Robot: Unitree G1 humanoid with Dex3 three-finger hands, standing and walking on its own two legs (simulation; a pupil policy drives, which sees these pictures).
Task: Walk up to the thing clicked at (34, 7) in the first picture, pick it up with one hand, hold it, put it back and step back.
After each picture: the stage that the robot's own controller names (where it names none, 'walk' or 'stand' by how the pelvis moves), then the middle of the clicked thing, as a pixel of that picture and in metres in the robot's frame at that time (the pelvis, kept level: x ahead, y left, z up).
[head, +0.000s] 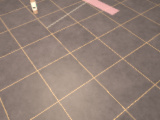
stand; (33, 4) +2.03 +0.69 -0.65
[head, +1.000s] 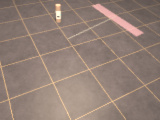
walk; (58, 13) +1.96 +0.32 -0.63
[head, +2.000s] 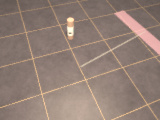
walk; (70, 29) +1.34 +0.13 -0.64
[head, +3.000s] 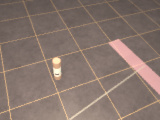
walk; (57, 69) +0.87 +0.18 -0.65
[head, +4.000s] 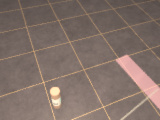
walk; (56, 98) +0.56 +0.17 -0.64
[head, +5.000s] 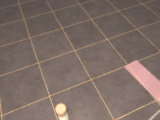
stand; (62, 114) +0.44 +0.18 -0.63
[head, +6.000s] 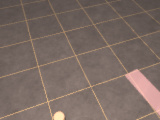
stand; out of the picture +0.40 +0.17 -0.65
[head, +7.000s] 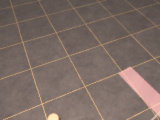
stand; out of the picture +0.38 +0.20 -0.64
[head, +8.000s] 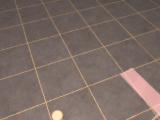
stand; out of the picture +0.42 +0.18 -0.66
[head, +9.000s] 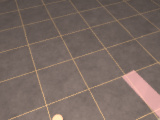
stand; out of the picture +0.40 +0.18 -0.66
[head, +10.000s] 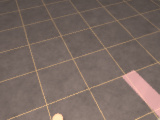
stand; out of the picture +0.41 +0.18 -0.66
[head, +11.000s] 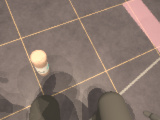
go down; (41, 64) +0.47 +0.17 -0.38
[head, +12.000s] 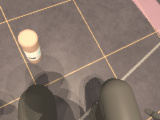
go down; (31, 49) +0.49 +0.18 -0.28
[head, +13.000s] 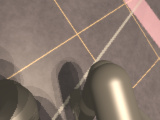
close in; out of the picture +0.49 +0.23 -0.18
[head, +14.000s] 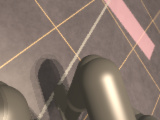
close; out of the picture +0.48 +0.25 -0.17
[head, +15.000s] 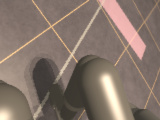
lift; out of the picture +0.46 +0.24 -0.17
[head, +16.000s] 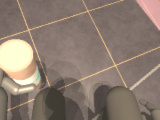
lift; (25, 72) +0.34 +0.19 -0.02
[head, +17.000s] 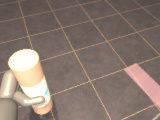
hold; (35, 86) +0.30 +0.16 +0.06
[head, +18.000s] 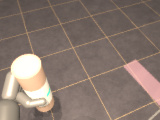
hold; (37, 88) +0.30 +0.15 +0.05
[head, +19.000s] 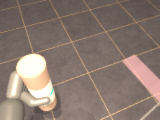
crouch; (41, 87) +0.31 +0.14 +0.03
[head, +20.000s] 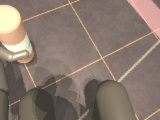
crouch; (16, 41) +0.45 +0.17 -0.04
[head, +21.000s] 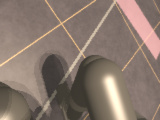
lower; out of the picture +0.45 +0.24 -0.18
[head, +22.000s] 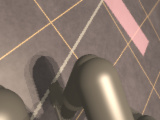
lower; out of the picture +0.46 +0.26 -0.18
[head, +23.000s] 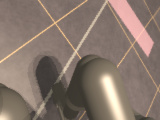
lower; out of the picture +0.46 +0.26 -0.18
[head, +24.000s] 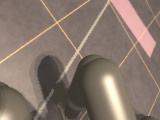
lower; out of the picture +0.45 +0.25 -0.17
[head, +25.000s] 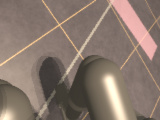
loosen; out of the picture +0.45 +0.23 -0.17
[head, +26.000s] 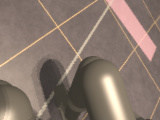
withdraw; out of the picture +0.46 +0.23 -0.18
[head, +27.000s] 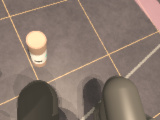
walk; (38, 52) +0.47 +0.17 -0.24
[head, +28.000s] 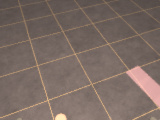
stand; out of the picture +0.39 +0.14 -0.59
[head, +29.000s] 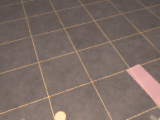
stand; out of the picture +0.40 +0.15 -0.60
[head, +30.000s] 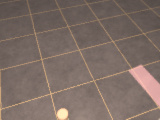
stand; out of the picture +0.40 +0.14 -0.61
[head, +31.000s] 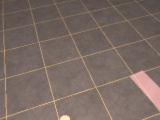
walk; out of the picture +0.40 +0.15 -0.66
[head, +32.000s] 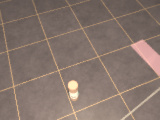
walk; (73, 91) +0.53 +0.10 -0.64
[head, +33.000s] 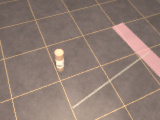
walk; (59, 60) +0.80 +0.16 -0.64
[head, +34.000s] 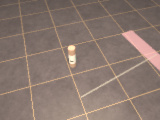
stand; (72, 56) +1.05 +0.15 -0.64
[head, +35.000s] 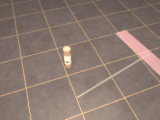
stand; (67, 57) +1.05 +0.16 -0.66
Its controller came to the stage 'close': yes
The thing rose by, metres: 0.69
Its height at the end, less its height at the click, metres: +0.00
